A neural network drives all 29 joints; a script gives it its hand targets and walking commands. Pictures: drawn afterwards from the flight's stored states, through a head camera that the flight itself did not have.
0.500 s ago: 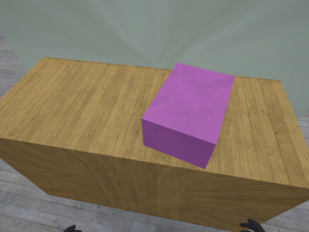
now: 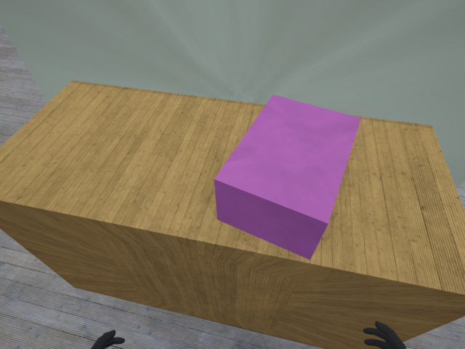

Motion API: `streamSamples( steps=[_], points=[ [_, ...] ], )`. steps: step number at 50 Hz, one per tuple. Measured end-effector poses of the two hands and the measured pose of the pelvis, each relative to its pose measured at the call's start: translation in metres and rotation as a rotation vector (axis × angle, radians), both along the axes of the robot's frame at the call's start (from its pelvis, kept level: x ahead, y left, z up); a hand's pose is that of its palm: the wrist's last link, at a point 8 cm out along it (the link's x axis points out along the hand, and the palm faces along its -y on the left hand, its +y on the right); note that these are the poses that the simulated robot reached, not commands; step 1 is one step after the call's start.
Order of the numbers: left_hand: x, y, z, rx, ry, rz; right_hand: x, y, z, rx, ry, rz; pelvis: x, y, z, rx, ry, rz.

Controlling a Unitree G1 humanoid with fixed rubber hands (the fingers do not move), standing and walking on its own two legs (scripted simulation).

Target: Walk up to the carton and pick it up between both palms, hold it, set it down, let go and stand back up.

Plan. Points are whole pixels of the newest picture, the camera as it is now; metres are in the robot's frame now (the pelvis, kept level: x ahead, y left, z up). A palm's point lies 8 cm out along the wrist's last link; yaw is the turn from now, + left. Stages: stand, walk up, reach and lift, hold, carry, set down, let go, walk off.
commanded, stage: walk up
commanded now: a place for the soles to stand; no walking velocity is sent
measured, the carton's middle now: (289, 168) +0.48 -0.09 +0.00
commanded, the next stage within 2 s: reach and lift in 0.18 s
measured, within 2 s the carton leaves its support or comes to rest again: neither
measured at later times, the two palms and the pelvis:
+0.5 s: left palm (118, 312) +0.19 +0.23 -0.06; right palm out of the picture +0.11 -0.25 -0.07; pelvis -0.03 -0.02 +0.01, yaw -8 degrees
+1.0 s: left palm (100, 310) +0.18 +0.25 -0.03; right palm (384, 345) +0.14 -0.21 -0.03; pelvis -0.01 +0.01 +0.02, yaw -9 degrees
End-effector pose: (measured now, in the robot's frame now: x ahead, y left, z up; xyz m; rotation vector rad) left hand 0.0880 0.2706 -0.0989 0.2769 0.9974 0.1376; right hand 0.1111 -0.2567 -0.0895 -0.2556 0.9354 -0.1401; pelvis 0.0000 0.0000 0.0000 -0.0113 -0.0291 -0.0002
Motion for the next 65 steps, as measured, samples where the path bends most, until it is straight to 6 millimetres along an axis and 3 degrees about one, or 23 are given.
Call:
streamSamples(
  steps=[12,17,20,23,29,36,42,55,65],
  points=[
    [-0.004,0.002,-0.002,0.014,0.043,0.031,0.001,-0.005,-0.007,-0.025,-0.015,0.015,-0.006,-0.003,-0.002,-0.003,0.011,-0.029],
    [0.051,-0.004,0.006,0.043,-0.013,-0.012,0.013,-0.004,-0.017,0.003,-0.108,-0.013,-0.02,-0.008,-0.011,-0.012,0.006,-0.106],
    [0.084,-0.017,0.022,0.021,-0.111,-0.049,0.011,0.003,-0.009,0.024,-0.163,-0.018,-0.026,-0.012,-0.007,-0.007,-0.029,-0.12],
    [0.098,-0.031,0.033,-0.018,-0.152,-0.077,0.003,0.008,0.006,0.027,-0.208,-0.045,-0.026,-0.015,0.0,-0.003,-0.057,-0.136],
    [0.086,-0.036,0.032,-0.067,-0.119,-0.055,-0.005,0.009,0.032,-0.004,-0.25,-0.093,-0.025,-0.014,0.01,0.0,-0.083,-0.163],
    [0.071,-0.016,0.04,-0.061,-0.156,-0.028,0.016,0.027,0.052,0.003,-0.322,-0.083,-0.026,-0.005,0.013,-0.011,-0.104,-0.169],
    [0.072,-0.008,0.055,-0.066,-0.226,-0.071,0.028,0.047,0.053,0.05,-0.36,-0.1,-0.02,0.003,0.015,-0.023,-0.123,-0.157],
    [0.108,-0.026,0.082,-0.16,-0.358,-0.171,0.032,0.048,0.075,0.046,-0.48,-0.201,0.0,0.012,0.019,-0.023,-0.129,-0.18],
    [0.128,-0.025,0.092,-0.214,-0.425,-0.207,0.037,0.06,0.093,0.057,-0.526,-0.263,0.013,0.019,0.021,-0.032,-0.121,-0.194]
  ],
)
